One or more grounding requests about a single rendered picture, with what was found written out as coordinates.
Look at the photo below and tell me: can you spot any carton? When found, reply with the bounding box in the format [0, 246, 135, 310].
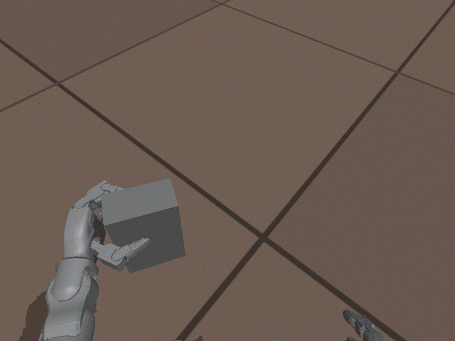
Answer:
[101, 178, 186, 273]

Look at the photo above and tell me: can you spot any left robot arm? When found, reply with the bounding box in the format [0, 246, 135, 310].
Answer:
[38, 256, 99, 341]

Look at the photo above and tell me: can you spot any left robot hand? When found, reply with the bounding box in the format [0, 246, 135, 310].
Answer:
[63, 180, 151, 271]

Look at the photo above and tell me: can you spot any right robot hand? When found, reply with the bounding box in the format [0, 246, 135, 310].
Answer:
[343, 310, 387, 341]

